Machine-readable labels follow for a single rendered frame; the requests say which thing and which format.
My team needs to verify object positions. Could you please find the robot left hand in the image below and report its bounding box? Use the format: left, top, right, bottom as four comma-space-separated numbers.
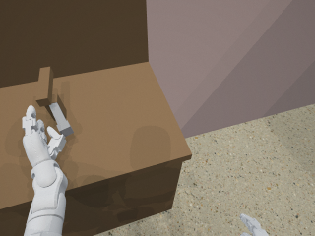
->
22, 105, 67, 168

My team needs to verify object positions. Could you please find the tap lever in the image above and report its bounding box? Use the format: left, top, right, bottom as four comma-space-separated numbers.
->
49, 102, 74, 137

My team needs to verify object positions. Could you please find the robot right hand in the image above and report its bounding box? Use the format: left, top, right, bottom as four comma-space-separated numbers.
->
240, 213, 269, 236

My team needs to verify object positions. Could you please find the robot left forearm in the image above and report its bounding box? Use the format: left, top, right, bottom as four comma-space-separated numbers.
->
24, 159, 68, 236

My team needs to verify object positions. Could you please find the counter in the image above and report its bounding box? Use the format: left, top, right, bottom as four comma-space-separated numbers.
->
0, 0, 192, 236

